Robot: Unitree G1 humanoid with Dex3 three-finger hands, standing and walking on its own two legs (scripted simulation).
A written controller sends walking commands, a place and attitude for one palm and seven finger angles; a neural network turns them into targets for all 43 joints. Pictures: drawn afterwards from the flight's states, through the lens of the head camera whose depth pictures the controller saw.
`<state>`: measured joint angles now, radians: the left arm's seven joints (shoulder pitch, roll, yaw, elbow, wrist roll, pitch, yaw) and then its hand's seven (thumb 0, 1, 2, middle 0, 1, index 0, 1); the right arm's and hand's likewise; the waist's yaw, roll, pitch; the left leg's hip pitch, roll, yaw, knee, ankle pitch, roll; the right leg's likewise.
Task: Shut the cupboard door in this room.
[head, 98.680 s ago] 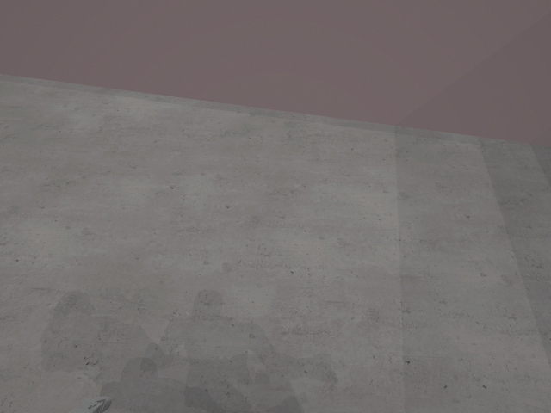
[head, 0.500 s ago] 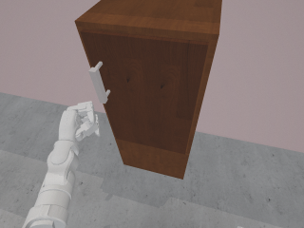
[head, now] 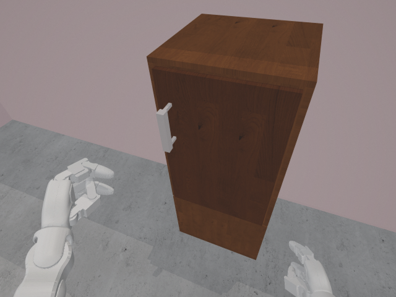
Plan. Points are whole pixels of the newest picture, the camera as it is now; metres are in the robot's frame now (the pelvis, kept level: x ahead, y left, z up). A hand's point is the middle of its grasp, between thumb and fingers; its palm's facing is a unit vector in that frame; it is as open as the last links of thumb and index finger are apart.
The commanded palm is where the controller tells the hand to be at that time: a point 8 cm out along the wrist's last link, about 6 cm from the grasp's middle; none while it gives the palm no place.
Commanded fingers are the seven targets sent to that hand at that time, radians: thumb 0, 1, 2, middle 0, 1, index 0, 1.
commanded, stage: draw the hand back to the body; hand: left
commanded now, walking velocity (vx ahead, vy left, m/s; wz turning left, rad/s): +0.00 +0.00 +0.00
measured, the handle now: (168, 127) +0.57 +0.16 +0.02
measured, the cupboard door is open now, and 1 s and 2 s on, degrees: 0 0 0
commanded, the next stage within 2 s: step back with the hand held close in 0.70 s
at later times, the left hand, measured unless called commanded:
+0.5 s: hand (40, 218) +0.18 +0.27 +0.16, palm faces +0.48 -0.78 -0.40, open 7.1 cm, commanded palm +0.14 +0.30 +0.17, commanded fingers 0.00 0.90 0.90 -0.20 -0.30 -0.20 -0.30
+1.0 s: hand (50, 216) +0.19 +0.25 +0.15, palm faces +0.43 -0.79 -0.44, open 7.4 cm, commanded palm +0.14 +0.29 +0.17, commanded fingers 0.00 0.90 0.90 -0.20 -0.30 -0.20 -0.30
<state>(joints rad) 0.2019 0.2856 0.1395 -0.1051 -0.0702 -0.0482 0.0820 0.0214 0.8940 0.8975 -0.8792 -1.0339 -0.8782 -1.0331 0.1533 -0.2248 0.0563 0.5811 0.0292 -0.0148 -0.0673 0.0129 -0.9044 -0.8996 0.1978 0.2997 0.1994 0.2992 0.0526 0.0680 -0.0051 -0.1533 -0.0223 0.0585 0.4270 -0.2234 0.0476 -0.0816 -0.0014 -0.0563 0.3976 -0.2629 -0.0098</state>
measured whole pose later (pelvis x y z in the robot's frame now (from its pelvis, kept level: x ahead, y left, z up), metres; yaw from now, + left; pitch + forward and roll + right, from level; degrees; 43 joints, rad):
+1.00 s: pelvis +0.00 -0.01 +0.00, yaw +0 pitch +0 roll -1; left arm 0.50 0.35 0.35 -0.36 -0.07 -0.13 0.11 0.02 0.89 0.90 -0.21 -0.30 -0.21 -0.30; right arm 0.19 -0.25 0.00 0.61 0.02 -0.01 -0.07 0.01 -0.90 -0.90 0.20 0.30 0.20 0.30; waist 0.03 0.10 -0.04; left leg -0.24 0.01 0.05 0.48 -0.24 0.04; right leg -0.14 0.03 -0.07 0.39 -0.25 -0.02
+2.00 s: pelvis -0.11 +0.01 -0.02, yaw +2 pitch +2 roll -4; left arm 0.54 0.45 0.48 -0.51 -0.04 -0.29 0.14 0.02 0.89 0.90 -0.21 -0.30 -0.21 -0.30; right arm 0.21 -0.21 -0.01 0.62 -0.01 -0.08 -0.07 0.01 -0.90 -0.90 0.20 0.30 0.20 0.30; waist -0.01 0.02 0.00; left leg -0.53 0.02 0.02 0.61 -0.11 0.06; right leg -0.33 0.11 0.05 0.59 -0.30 -0.01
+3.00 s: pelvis -0.34 +0.13 -0.03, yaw +0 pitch -2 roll -3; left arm 0.41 0.41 0.43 -0.51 -0.02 -0.20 0.19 0.01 0.88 0.90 -0.22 -0.30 -0.22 -0.30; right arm 0.33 -0.24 -0.01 0.69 -0.01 -0.08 -0.09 0.02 -0.90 -0.90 0.20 0.30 0.20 0.30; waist 0.01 -0.02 -0.08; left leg -0.37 0.09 0.00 0.68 -0.38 0.01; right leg -0.36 -0.02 -0.05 0.75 -0.49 -0.04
